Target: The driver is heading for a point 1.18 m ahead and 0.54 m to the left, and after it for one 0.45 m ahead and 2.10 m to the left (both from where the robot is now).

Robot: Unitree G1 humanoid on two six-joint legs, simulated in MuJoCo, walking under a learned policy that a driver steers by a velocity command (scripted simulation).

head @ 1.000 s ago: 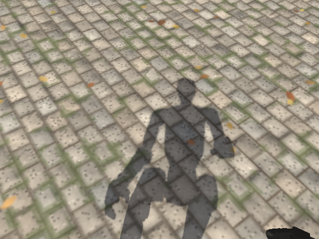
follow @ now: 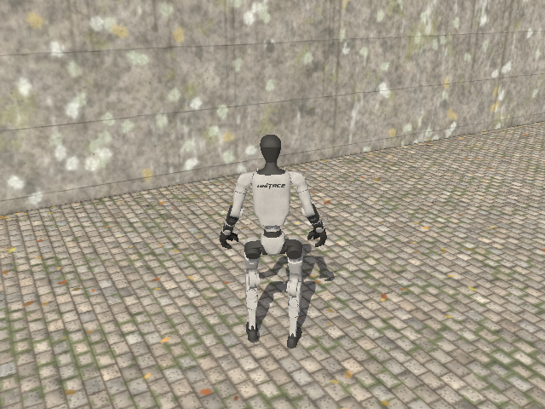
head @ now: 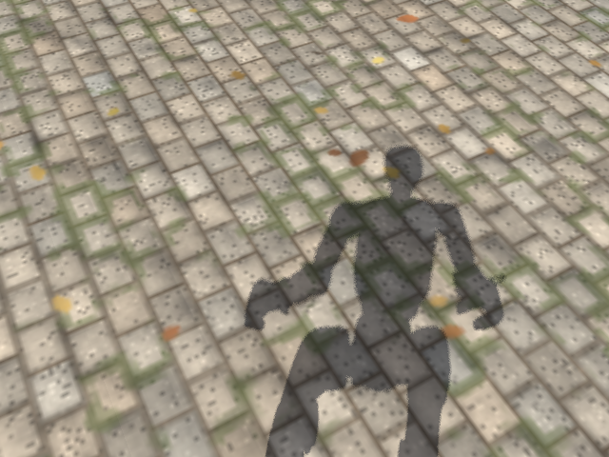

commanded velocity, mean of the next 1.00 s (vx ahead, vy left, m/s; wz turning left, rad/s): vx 0.26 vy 0.00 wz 0.57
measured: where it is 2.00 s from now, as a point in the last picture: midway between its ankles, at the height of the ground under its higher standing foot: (210, 239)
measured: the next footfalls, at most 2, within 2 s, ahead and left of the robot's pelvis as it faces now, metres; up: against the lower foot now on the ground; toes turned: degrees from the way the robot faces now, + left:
left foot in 0.04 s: +0.08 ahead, +0.13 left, +0.00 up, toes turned +8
right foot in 0.46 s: +0.18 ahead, -0.07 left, +0.00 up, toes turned +34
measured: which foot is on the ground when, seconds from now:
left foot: up 0.00-0.02, down 0.04-0.46, up 0.48-0.84, down 0.86-1.00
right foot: down 0.00-0.06, up 0.08-0.44, down 0.46-0.86, up 0.88-1.00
